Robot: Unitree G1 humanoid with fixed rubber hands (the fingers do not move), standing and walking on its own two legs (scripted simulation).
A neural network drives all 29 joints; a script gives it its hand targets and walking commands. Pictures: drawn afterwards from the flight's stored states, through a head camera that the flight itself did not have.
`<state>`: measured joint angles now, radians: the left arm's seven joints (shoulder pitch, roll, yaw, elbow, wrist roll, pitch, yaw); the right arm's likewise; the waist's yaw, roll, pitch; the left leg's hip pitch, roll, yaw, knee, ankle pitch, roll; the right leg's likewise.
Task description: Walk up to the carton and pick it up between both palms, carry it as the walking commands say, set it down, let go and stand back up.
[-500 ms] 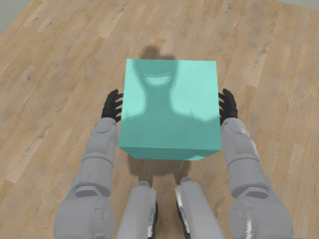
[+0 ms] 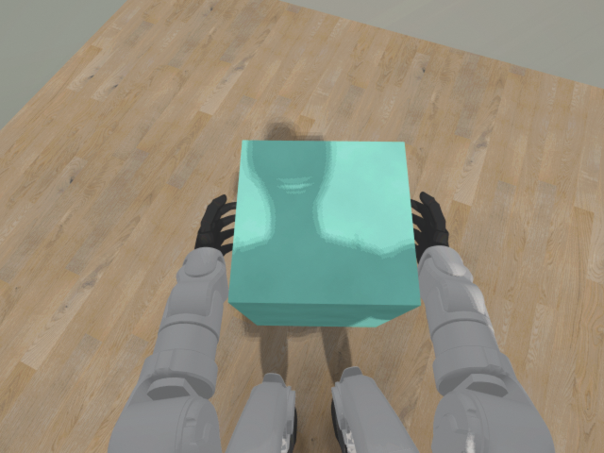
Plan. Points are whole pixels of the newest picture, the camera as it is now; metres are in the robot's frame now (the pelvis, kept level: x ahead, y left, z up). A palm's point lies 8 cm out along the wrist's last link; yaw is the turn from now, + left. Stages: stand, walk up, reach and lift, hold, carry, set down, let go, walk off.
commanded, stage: reach and lift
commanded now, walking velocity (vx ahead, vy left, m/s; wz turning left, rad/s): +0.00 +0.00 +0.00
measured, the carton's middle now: (319, 248) +0.42 -0.03 -0.11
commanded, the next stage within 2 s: none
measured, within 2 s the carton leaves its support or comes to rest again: neither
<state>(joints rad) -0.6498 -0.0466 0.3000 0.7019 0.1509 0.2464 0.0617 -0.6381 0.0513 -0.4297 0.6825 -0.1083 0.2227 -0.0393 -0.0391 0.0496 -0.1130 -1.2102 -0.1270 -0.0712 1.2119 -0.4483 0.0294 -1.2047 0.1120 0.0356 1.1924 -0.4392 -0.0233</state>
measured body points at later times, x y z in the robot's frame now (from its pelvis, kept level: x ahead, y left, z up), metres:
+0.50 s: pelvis +0.02 -0.01 +0.06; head +0.12 -0.02 +0.50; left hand +0.38 +0.14 +0.02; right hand +0.38 -0.18 +0.02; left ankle +0.05 +0.09 -0.63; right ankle +0.06 -0.10 -0.63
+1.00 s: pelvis +0.03 +0.01 +0.10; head +0.06 +0.00 +0.55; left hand +0.37 +0.14 +0.09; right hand +0.35 -0.17 +0.09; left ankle +0.05 +0.09 -0.63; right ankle +0.06 -0.10 -0.63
